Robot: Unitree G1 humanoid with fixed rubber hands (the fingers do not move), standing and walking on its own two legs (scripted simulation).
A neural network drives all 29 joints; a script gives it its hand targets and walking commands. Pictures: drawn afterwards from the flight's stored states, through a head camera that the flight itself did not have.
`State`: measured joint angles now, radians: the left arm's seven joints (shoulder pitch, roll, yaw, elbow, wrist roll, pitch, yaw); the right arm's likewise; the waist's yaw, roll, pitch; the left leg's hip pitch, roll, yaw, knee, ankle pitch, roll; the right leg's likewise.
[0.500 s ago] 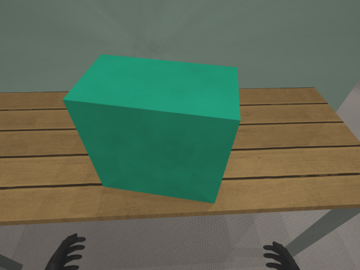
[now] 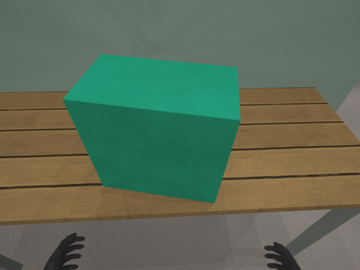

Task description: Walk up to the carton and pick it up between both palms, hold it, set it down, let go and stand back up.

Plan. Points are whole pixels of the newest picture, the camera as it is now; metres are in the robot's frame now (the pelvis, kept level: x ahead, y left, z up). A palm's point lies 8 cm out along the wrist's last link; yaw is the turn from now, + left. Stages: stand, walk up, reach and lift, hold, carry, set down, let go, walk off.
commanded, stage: stand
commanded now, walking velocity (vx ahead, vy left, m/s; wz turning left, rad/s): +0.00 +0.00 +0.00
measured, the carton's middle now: (162, 134) +0.42 +0.06 +0.09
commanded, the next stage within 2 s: none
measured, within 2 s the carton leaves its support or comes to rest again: neither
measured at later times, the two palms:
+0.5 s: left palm out of the picture +0.15 +0.27 -0.07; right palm out of the picture +0.14 -0.25 -0.08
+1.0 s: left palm out of the picture +0.15 +0.28 -0.06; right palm out of the picture +0.14 -0.25 -0.09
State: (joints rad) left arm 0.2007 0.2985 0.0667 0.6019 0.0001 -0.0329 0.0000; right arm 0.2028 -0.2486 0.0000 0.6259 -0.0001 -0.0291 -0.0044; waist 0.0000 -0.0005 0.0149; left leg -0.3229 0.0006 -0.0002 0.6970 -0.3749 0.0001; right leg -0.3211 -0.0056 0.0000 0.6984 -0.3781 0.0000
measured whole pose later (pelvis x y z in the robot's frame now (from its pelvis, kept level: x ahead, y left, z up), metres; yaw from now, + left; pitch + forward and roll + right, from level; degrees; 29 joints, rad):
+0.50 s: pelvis +0.00 +0.00 +0.00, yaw +0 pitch +0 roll +0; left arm 0.20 0.31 0.06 0.60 0.00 -0.04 0.00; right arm 0.20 -0.25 0.00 0.65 0.00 -0.03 0.00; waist 0.00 0.00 0.02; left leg -0.32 0.00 0.00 0.70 -0.37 0.00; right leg -0.32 -0.01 0.00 0.70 -0.38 0.00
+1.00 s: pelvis +0.00 +0.00 +0.00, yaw +0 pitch +0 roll +0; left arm 0.20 0.31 0.06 0.60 0.00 -0.04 0.00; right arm 0.20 -0.26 0.00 0.66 0.00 -0.03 0.00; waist 0.00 0.00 0.02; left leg -0.32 0.00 0.00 0.70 -0.37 0.00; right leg -0.32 -0.01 0.00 0.70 -0.37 0.00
